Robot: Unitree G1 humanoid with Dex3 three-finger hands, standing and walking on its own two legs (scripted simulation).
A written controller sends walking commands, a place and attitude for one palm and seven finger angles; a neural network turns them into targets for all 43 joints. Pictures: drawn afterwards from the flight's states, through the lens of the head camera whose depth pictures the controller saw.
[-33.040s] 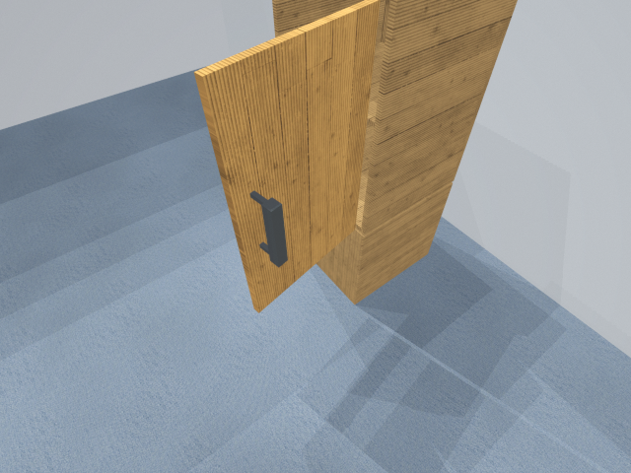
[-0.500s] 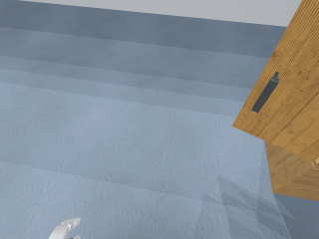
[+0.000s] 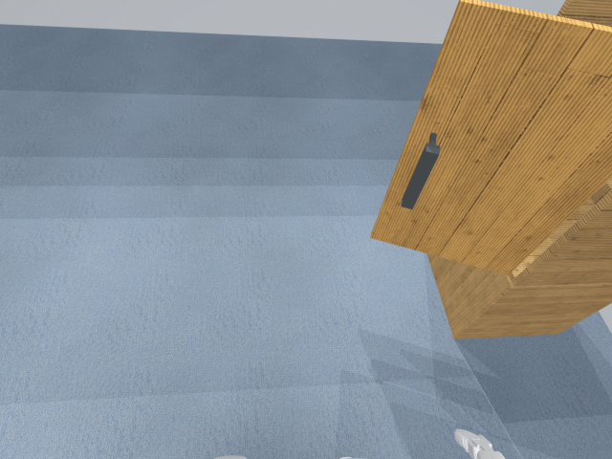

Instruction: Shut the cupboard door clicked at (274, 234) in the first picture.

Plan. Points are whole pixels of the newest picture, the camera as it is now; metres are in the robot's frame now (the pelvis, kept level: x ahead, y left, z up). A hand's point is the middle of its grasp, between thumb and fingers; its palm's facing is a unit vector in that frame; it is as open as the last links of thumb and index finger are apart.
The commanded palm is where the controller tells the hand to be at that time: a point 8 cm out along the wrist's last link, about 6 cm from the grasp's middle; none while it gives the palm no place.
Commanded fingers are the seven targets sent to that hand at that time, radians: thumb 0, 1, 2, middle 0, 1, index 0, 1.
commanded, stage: turn to face it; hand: left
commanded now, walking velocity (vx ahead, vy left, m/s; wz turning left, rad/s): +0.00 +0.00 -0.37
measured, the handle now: (420, 171) +0.65 -0.18 -0.05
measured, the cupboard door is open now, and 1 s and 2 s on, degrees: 70 70 70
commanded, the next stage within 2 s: take the last steps up to it in 0.26 s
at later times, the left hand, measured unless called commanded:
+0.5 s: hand (222, 455) +0.14 +0.12 -0.15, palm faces -0.18 -0.95 -0.23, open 7.4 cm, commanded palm none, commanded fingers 0.00 0.90 0.90 -0.20 -0.30 -0.20 -0.30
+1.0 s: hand (275, 381) +0.25 +0.06 -0.16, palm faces -0.33 -0.93 -0.17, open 7.4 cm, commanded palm none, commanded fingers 0.00 0.90 0.90 -0.20 -0.30 -0.20 -0.30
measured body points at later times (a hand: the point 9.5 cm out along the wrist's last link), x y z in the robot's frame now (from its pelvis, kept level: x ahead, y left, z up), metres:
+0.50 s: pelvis +0.02 -0.05 +0.01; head +0.05 -0.07 +0.46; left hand +0.15 +0.17 -0.13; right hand +0.00 -0.31 -0.15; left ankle +0.02 +0.09 -0.66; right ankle -0.03 -0.14 -0.73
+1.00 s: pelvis +0.11 -0.11 +0.01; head +0.16 -0.11 +0.46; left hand +0.27 +0.11 -0.14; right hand +0.00 -0.33 -0.13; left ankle +0.09 +0.05 -0.73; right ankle +0.12 -0.28 -0.68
